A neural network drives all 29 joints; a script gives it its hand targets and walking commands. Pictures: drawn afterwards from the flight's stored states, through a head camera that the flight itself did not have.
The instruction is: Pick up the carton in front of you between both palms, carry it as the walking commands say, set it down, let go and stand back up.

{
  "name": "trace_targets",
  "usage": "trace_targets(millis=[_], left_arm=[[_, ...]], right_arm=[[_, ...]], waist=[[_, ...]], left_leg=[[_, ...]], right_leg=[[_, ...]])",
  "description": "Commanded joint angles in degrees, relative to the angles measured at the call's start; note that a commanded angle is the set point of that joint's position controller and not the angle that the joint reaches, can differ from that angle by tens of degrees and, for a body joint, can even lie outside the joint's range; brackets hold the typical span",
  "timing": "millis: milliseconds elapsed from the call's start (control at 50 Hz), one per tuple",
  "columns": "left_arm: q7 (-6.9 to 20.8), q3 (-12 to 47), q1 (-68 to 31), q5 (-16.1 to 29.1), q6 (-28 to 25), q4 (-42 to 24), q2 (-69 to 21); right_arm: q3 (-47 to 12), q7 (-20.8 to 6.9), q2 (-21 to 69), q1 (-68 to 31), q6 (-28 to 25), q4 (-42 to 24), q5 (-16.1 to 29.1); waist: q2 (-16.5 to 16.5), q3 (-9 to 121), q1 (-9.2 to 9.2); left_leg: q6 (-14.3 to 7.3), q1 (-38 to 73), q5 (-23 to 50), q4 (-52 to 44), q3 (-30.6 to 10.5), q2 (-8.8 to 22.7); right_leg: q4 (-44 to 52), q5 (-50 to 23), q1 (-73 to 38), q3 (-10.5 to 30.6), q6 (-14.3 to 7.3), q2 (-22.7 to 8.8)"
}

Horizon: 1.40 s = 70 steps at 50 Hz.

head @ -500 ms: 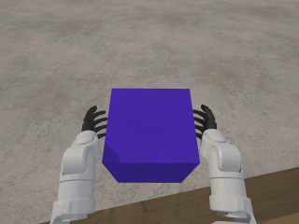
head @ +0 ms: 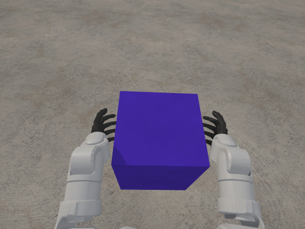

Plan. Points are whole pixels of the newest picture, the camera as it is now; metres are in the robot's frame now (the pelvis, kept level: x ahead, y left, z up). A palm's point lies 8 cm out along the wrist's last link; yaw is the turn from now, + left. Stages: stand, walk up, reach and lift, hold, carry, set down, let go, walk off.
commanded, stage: carry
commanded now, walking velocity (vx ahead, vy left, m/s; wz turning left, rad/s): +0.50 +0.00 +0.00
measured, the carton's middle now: (156, 145) +0.35 +0.03 +0.02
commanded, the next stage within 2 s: none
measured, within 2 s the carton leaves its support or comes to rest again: neither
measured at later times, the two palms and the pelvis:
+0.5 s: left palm (132, 91) +0.71 +0.17 -0.08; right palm (196, 98) +0.70 -0.13 -0.07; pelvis +0.38 +0.03 -0.14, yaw +1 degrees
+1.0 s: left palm (144, 49) +1.02 +0.16 -0.02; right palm (196, 52) +1.05 -0.14 -0.03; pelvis +0.73 -0.02 -0.10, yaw +3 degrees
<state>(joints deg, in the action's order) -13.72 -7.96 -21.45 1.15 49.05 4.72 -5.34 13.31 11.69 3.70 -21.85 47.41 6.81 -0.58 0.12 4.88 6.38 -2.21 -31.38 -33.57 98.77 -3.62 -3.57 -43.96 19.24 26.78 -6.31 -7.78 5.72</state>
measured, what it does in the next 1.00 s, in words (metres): goes down: left foot 0.15 m lower, then right foot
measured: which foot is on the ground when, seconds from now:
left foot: up 0.00-0.32, down 0.34-0.80, up 0.82-1.00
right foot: down 0.00-0.36, up 0.38-0.78, down 0.80-1.00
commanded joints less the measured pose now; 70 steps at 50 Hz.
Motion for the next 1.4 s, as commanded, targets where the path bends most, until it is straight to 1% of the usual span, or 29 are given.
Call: trace_targets(millis=[0,80,120,260,280,320,340,360,380,400,420,440,460,500,640,700,760,780,800,820,880,920,1120,1220,1280,1300,1320,1340,1380], left_arm=[[3.2,32.9,-35.6,14.7,-1.1,-8.4,-43.0],[6.1,33.8,-37.4,15.8,-2.5,-6.4,-48.0],[6.4,33.1,-33.0,14.1,-3.3,-4.5,-48.8],[5.4,33.1,-24.0,11.6,-5.0,-6.8,-43.2],[5.2,33.0,-23.1,11.4,-4.6,-6.9,-41.8],[4.5,33.0,-23.6,11.0,-3.6,-7.8,-39.6],[4.0,32.1,-25.1,10.1,-3.2,-8.5,-38.3],[3.7,31.5,-25.4,10.1,-2.2,-8.3,-38.1],[2.9,30.4,-22.4,10.0,-1.4,-8.1,-36.3],[2.4,29.6,-20.6,10.1,-1.2,-10.4,-36.7],[1.8,29.2,-24.2,9.6,-1.5,-12.2,-36.6],[1.9,27.8,-24.8,8.1,-1.6,-11.9,-38.3],[2.1,26.8,-25.8,7.2,-2.0,-12.0,-38.5],[3.0,26.9,-26.5,6.0,-3.2,-11.5,-39.9],[4.3,29.9,-23.6,4.5,-5.6,-10.5,-41.9],[4.5,30.8,-22.3,4.6,-5.1,-11.1,-41.2],[4.4,31.0,-21.7,5.7,-4.0,-12.0,-39.4],[4.2,30.1,-19.7,5.2,-3.4,-12.1,-38.4],[3.5,29.1,-20.3,4.9,-2.5,-11.9,-35.5],[3.0,29.0,-16.4,5.4,-1.6,-11.1,-35.7],[4.1,31.6,-18.3,7.9,0.4,-17.1,-39.4],[5.5,33.8,-18.3,9.8,1.8,-21.3,-41.1],[9.9,36.6,-1.9,11.1,11.8,-31.1,-41.2],[10.3,36.9,2.8,9.4,15.2,-33.9,-41.9],[10.8,38.7,5.0,9.2,16.8,-36.1,-42.4],[11.0,39.2,3.7,9.4,17.3,-37.0,-41.9],[11.2,40.7,2.9,10.2,17.9,-38.8,-41.9],[11.7,41.9,1.5,11.0,18.0,-39.3,-42.9],[12.8,42.6,0.7,11.4,17.3,-38.1,-47.6]], right_arm=[[-24.0,0.2,37.0,-26.3,0.6,-4.9,4.5],[-28.7,-1.6,43.2,-31.9,-1.7,-7.5,6.2],[-31.1,-2.1,44.6,-31.8,-2.9,-7.9,6.6],[-32.9,-1.7,40.2,-26.3,-3.5,-11.9,6.4],[-32.3,-1.4,38.3,-24.8,-3.0,-12.1,6.0],[-30.6,-0.8,34.9,-20.9,-1.8,-11.8,5.2],[-29.3,-0.8,32.8,-19.9,-1.1,-11.5,4.7],[-29.1,-0.3,30.8,-21.7,-0.6,-11.5,5.1],[-30.0,0.1,31.5,-18.8,0.0,-9.7,6.8],[-31.1,0.5,32.5,-18.9,0.0,-11.3,8.4],[-31.7,-0.1,35.7,-20.0,0.0,-11.7,10.3],[-33.4,-0.6,37.8,-25.3,-0.4,-14.4,11.1],[-34.9,-1.4,40.5,-26.6,-0.6,-14.3,12.4],[-36.9,-2.9,43.3,-29.4,-1.1,-15.3,13.5],[-39.8,-5.1,45.5,-26.1,-3.2,-13.5,13.6],[-39.4,-4.7,44.1,-24.2,-2.9,-13.2,12.1],[-38.2,-3.7,40.7,-23.0,-1.6,-14.7,10.6],[-38.0,-3.3,39.7,-23.9,-0.9,-15.8,10.1],[-38.5,-3.1,40.5,-22.0,0.0,-14.7,10.4],[-37.5,-2.7,38.3,-19.0,0.8,-14.8,10.4],[-36.2,-2.0,40.7,-20.2,2.3,-17.5,9.8],[-36.2,-2.5,42.6,-16.7,3.6,-19.0,8.6],[-43.5,-5.4,45.0,-3.5,13.3,-33.5,8.9],[-45.2,-7.8,44.6,-0.4,17.4,-37.2,11.5],[-44.3,-9.0,44.6,5.0,18.7,-36.7,11.3],[-43.7,-9.3,43.8,6.3,19.1,-36.6,10.6],[-43.3,-9.5,43.5,5.3,19.0,-36.1,10.9],[-43.7,-10.0,45.3,5.6,19.0,-36.6,11.7],[-45.2,-11.3,49.1,2.6,18.4,-38.4,12.9]], waist=[[2.0,14.0,-2.94],[-6.1,15.0,-4.33],[-3.7,15.6,0.47],[-6.0,11.5,3.95],[-6.1,10.6,2.84],[-4.7,14.4,-6.59],[0.6,15.6,-7.72],[10.1,23.7,-7.24],[8.6,29.5,-10.61],[10.3,32.8,-12.73],[-1.0,25.8,-11.76],[3.1,25.5,-10.96],[0.7,23.4,-9.64],[0.2,20.4,-9.15],[6.2,17.7,-10.24],[6.3,15.8,-9.35],[6.7,22.6,-5.55],[1.5,26.0,-4.25],[-12.0,32.4,-5.71],[-14.0,33.6,-3.97],[-2.9,22.3,-5.18],[-3.0,20.7,-5.52],[-10.4,10.4,-5.49],[-9.8,6.0,-5.05],[-5.1,11.5,-6.89],[2.9,14.0,-8.03],[17.2,17.6,-8.04],[16.5,16.0,-7.9],[6.2,14.2,-7.56]], left_leg=[[0.8,-19.7,8.0,-16.5,-5.4,5.9],[0.4,-8.8,24.8,-24.1,1.7,6.1],[-1.0,-24.2,38.5,-38.9,1.4,5.3],[-1.1,2.9,62.2,-76.3,10.6,1.4],[-1.6,5.4,62.0,-79.3,11.5,1.4],[-3.6,21.9,58.1,-82.0,11.5,3.4],[-5.3,32.0,57.5,-79.1,6.5,7.7],[-12.4,60.2,81.1,-56.2,-8.3,23.2],[-15.0,65.2,71.2,-56.2,-18.9,25.1],[-20.4,62.4,39.5,-65.6,-28.9,28.3],[-14.9,52.4,30.0,-71.8,-25.6,21.1],[-17.0,47.1,38.9,-70.3,-26.9,23.6],[-16.3,39.9,43.5,-69.8,-24.9,22.9],[-14.9,31.0,39.1,-72.6,-18.5,19.7],[-8.1,34.6,62.8,-72.5,-1.9,11.1],[-5.0,35.0,68.1,-74.1,1.9,10.9],[-0.8,32.1,70.3,-56.8,8.8,10.3],[0.4,22.6,51.0,-46.9,8.7,9.2],[3.6,4.2,12.5,-30.1,6.7,2.5],[3.6,-5.5,3.8,-20.5,3.9,-0.5],[1.6,-8.3,11.8,-29.3,2.7,6.5],[2.0,-4.0,14.4,-38.1,3.4,7.3],[3.9,-3.3,27.6,-63.6,11.9,6.6],[2.6,1.5,31.1,-71.4,14.4,6.0],[1.4,25.4,25.9,-74.7,18.0,3.4],[-0.4,33.7,20.8,-78.1,2.7,14.2],[-8.9,45.6,14.3,-84.1,-23.1,28.0],[-10.6,43.6,17.8,-87.2,-27.3,28.8],[-8.9,36.7,22.3,-86.8,-16.3,25.9]], right_leg=[[12.0,-6.7,-18.8,42.2,-14.0,-24.5],[9.6,-25.1,-10.6,28.7,-8.2,-20.8],[1.1,-12.7,-25.3,23.9,-4.9,-12.1],[-10.2,-9.2,-19.1,11.4,-0.8,-4.6],[-13.6,-11.7,-20.2,11.3,-0.5,-4.9],[-28.1,-24.7,-16.7,9.7,0.7,-6.9],[-45.0,-6.6,-6.2,7.0,2.4,-3.6],[-60.5,26.6,20.3,8.7,5.9,-1.9],[-61.3,22.7,28.0,10.1,5.2,-3.4],[-61.3,18.8,31.7,9.8,5.6,-4.5],[-50.6,7.8,31.7,9.2,4.6,-5.9],[-49.9,5.2,29.5,10.2,4.9,-6.4],[-45.7,3.7,27.4,10.3,5.5,-7.5],[-38.5,5.1,23.9,8.7,6.1,-8.8],[-3.3,-15.0,17.2,1.4,5.4,-7.3],[12.9,-22.4,4.9,-3.7,5.1,-3.8],[22.3,-26.7,-19.8,-5.2,3.8,-2.8],[18.8,-33.6,-32.0,6.7,2.2,-12.1],[14.3,-45.2,-49.8,31.2,-7.9,-30.1],[21.4,-31.6,-51.9,41.1,-12.3,-30.9],[25.7,-31.9,-38.7,26.4,-4.6,-25.2],[28.6,-29.3,-34.2,20.8,-1.5,-23.3],[32.2,-33.4,-30.3,5.7,0.8,-18.0],[29.9,-37.5,-30.7,3.6,2.1,-18.8],[11.4,-38.6,-20.8,-2.2,5.2,-14.9],[-3.2,-23.2,-11.8,-3.6,7.2,-12.5],[-18.1,-2.7,6.1,-2.1,9.0,-5.4],[-26.3,7.3,12.0,4.3,7.8,-6.0],[-29.0,3.4,12.6,6.9,5.8,-11.0]])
